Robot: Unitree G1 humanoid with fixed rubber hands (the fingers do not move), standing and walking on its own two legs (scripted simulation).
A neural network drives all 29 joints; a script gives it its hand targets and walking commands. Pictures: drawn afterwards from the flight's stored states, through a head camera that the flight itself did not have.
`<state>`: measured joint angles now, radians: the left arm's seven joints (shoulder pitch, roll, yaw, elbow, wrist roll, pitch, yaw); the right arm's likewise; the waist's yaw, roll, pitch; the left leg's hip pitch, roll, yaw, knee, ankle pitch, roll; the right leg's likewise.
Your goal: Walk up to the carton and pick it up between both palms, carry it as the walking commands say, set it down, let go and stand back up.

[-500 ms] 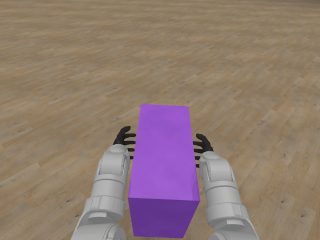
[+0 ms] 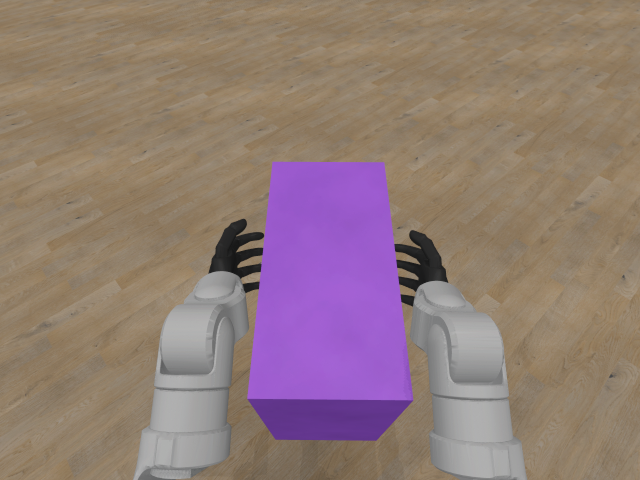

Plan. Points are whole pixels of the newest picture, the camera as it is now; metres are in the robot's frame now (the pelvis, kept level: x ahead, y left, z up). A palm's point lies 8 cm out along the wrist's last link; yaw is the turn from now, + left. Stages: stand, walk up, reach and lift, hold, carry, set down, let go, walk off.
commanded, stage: carry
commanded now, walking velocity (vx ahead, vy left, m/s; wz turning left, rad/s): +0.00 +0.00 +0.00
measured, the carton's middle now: (327, 308) +0.33 +0.01 +0.01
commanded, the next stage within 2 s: hold in 1.56 s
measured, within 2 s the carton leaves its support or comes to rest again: neither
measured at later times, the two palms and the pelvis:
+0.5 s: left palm (192, 276) +0.30 +0.16 +0.12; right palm (404, 277) +0.31 -0.07 +0.12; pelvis -0.02 +0.03 +0.01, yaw +1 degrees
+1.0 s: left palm (238, 276) +0.31 +0.12 +0.10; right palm (441, 286) +0.31 -0.12 +0.10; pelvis -0.02 -0.01 +0.01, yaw +0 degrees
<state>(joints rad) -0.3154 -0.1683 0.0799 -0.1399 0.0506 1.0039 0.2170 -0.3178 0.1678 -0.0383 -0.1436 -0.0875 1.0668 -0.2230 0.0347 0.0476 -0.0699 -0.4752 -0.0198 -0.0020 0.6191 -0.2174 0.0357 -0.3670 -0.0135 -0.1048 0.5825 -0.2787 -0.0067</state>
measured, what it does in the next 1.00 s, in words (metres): stands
